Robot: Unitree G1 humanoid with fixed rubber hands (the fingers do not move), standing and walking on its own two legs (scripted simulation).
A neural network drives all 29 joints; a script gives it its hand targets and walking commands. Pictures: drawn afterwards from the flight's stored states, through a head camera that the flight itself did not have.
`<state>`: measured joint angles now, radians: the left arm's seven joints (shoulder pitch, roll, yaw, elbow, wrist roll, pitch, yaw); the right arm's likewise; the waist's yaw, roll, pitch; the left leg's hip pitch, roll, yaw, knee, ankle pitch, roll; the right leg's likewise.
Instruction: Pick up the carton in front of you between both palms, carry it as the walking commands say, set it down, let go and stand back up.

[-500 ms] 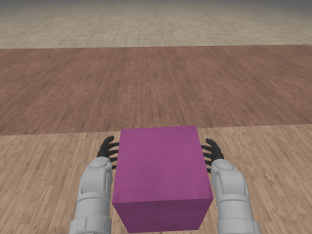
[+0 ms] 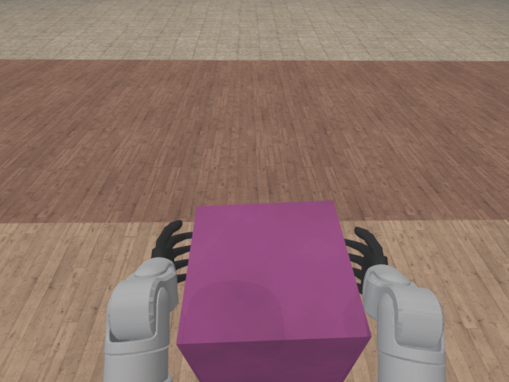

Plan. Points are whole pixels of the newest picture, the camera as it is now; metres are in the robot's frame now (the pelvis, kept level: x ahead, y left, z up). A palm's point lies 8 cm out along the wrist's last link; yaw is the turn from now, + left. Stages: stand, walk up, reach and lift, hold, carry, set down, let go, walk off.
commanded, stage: carry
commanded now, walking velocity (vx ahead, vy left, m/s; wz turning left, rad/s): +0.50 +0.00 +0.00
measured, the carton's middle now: (268, 302) +0.26 -0.01 +0.01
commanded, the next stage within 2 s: none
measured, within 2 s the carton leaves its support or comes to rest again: neither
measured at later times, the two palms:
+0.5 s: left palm (175, 140) +0.60 +0.18 +0.08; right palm (311, 148) +0.56 -0.12 +0.08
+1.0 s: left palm (202, 71) +0.92 +0.16 +0.10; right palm (303, 74) +0.93 -0.14 +0.09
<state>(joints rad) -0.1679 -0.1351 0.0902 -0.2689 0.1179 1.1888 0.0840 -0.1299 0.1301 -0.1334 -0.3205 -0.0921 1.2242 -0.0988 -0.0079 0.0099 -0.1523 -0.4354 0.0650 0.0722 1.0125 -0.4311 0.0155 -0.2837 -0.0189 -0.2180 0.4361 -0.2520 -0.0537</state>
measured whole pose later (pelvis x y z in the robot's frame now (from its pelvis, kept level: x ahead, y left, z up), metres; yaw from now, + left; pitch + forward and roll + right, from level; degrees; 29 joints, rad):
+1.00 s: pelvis +0.65 +0.00 +0.01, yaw +1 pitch +4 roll +2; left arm -0.17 -0.13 0.13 -0.37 0.09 1.18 0.08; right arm -0.16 0.13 -0.09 -0.38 -0.11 1.21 -0.09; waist 0.02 0.00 -0.04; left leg -0.60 0.11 0.09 0.92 -0.21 0.01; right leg -0.16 -0.04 -0.25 0.31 -0.23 -0.06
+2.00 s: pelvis +1.31 +0.01 -0.02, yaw +0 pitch +7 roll +2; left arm -0.65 -0.05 0.26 -0.05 0.05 1.17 0.13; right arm -0.65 0.05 -0.23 -0.06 -0.08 1.21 -0.13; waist 0.05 -0.01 0.11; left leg -0.68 0.03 0.02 0.89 -0.21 0.05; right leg -0.27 0.02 -0.13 0.51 -0.26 -0.12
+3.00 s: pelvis +1.96 +0.00 -0.10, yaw -1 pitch +6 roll +1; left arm -0.67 -0.02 0.22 0.05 0.03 1.16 0.14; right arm -0.64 0.03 -0.22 0.00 -0.07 1.21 -0.14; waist 0.07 0.00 0.01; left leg -0.69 0.03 0.02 0.74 -0.06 0.04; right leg -0.21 0.06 -0.09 0.53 -0.31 -0.12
